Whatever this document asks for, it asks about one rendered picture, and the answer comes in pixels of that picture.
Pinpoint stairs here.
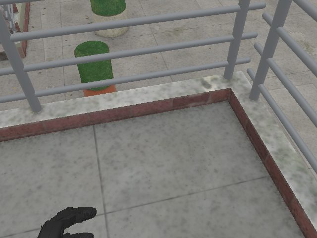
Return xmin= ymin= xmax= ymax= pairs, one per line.
xmin=0 ymin=5 xmax=13 ymax=61

